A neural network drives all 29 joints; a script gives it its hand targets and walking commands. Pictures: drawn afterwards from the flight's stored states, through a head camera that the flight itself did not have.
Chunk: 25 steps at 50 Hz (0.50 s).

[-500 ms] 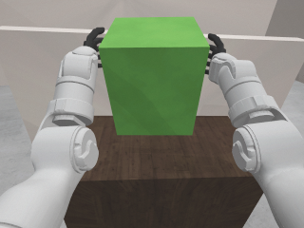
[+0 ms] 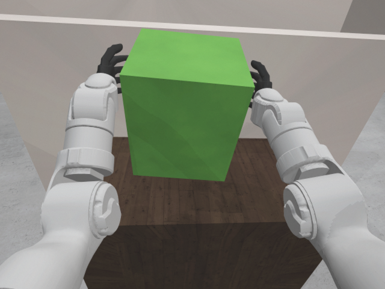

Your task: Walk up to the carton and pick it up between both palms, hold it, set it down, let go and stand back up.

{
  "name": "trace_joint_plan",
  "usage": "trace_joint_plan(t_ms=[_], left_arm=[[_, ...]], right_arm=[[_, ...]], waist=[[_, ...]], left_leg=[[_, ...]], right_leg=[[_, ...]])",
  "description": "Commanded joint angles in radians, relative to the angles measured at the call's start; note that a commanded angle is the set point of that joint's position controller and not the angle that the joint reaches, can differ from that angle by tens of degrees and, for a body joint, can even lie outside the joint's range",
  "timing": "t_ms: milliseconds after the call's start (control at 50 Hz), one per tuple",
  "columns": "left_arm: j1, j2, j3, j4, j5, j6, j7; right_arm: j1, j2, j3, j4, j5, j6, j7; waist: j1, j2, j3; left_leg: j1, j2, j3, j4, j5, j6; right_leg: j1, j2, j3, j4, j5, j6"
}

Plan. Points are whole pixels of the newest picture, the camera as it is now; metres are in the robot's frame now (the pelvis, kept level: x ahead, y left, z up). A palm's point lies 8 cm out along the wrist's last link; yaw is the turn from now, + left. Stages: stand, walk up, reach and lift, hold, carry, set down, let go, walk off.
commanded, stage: set down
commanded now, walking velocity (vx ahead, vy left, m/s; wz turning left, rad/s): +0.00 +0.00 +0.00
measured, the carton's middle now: (184, 108) +0.44 +0.01 +0.24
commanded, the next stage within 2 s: none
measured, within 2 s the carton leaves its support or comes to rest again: neither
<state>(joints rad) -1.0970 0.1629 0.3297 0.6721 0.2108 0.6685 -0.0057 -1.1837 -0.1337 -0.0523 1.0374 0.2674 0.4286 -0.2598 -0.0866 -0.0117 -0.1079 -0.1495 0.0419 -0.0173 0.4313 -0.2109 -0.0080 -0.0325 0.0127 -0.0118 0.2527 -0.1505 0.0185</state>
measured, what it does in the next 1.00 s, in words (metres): stands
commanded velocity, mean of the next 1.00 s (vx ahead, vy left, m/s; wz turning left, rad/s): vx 0.00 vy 0.00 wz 0.00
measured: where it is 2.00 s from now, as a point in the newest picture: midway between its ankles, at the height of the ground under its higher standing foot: outside the picture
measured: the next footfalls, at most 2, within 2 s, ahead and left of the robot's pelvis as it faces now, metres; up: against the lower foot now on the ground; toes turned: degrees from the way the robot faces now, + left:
none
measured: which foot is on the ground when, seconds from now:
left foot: down 0.00-1.00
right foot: down 0.00-1.00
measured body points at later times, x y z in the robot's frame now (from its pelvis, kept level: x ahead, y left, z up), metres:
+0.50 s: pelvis +0.00 +0.00 +0.00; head -0.06 +0.04 +0.45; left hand +0.44 +0.15 +0.27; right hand +0.41 -0.16 +0.28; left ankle +0.02 +0.12 -0.75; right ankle +0.00 -0.14 -0.75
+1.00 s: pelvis +0.00 +0.00 +0.00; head -0.04 +0.03 +0.45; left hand +0.45 +0.13 +0.25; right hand +0.42 -0.17 +0.25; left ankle +0.02 +0.12 -0.75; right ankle +0.00 -0.14 -0.75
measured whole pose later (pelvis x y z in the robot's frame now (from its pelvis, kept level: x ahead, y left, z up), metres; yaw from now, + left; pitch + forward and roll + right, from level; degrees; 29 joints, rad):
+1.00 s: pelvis +0.00 +0.00 +0.00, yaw +0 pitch -4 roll -2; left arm -1.14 0.16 0.33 1.00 0.19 0.39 -0.01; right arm -1.12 -0.09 -0.27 1.09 0.11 0.26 -0.24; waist -0.10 -0.04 -0.05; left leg -0.15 0.04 -0.02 0.43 -0.22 -0.01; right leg -0.03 0.01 -0.01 0.25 -0.15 0.02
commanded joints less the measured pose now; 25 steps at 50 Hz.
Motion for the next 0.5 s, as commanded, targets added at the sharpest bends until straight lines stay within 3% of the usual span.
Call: trace_joint_plan(t_ms=[0,80,160,260,300,400,480], left_arm=[[-0.72,-0.62,-0.311,-0.089,-0.162,-0.112,-0.186],[-0.72,-0.56,-0.223,0.04,-0.133,-0.149,-0.212],[-0.765,-0.536,-0.18,0.079,-0.12,-0.198,-0.214],[-0.838,-0.519,-0.156,0.047,-0.108,-0.249,-0.203],[-0.873,-0.525,-0.171,0.031,-0.109,-0.269,-0.197],[-0.816,-0.53,-0.176,0.09,-0.104,-0.285,-0.191],[-0.824,-0.545,-0.204,0.061,-0.12,-0.306,-0.183]], right_arm=[[-0.804,0.523,0.048,-0.415,0.045,-0.096,0.121],[-0.808,0.525,-0.042,-0.343,-0.031,-0.106,0.123],[-0.785,0.541,-0.089,-0.269,-0.077,-0.118,0.141],[-0.716,0.563,-0.113,-0.163,-0.11,-0.137,0.171],[-0.695,0.573,-0.132,-0.125,-0.125,-0.148,0.181],[-0.697,0.573,-0.133,-0.15,-0.148,-0.177,0.186],[-0.678,0.594,-0.116,-0.158,-0.153,-0.193,0.183]], waist=[[-0.085,0.08,-0.391],[-0.099,0.009,-0.304],[-0.098,0.015,-0.285],[-0.09,0.044,-0.291],[-0.104,0.061,-0.294],[-0.106,0.055,-0.315],[-0.119,0.054,-0.371]], left_leg=[[0.266,-0.075,-0.011,-0.057,0.453,-0.084],[0.165,-0.081,0.008,-0.113,0.23,-0.049],[0.146,-0.084,0.017,-0.135,0.141,-0.038],[0.17,-0.076,0.023,-0.143,0.147,-0.042],[0.183,-0.075,0.024,-0.138,0.169,-0.05],[0.206,-0.076,0.026,-0.127,0.213,-0.051],[0.247,-0.079,0.024,-0.107,0.298,-0.058]], right_leg=[[0.108,0.082,-0.046,-0.014,0.267,0.006],[0.102,0.078,-0.044,-0.028,0.169,0.012],[0.069,0.074,-0.045,-0.031,0.092,0.01],[0.051,0.07,-0.049,-0.02,0.088,0.008],[0.046,0.069,-0.051,-0.015,0.1,0.007],[0.058,0.066,-0.052,-0.014,0.142,0.013],[0.079,0.064,-0.057,-0.006,0.22,0.021]])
